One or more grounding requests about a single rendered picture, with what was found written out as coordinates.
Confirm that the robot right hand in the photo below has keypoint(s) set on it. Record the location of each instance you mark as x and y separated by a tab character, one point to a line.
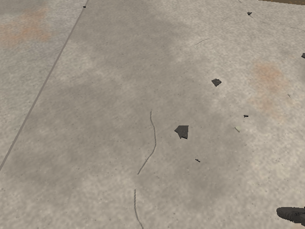
294	214

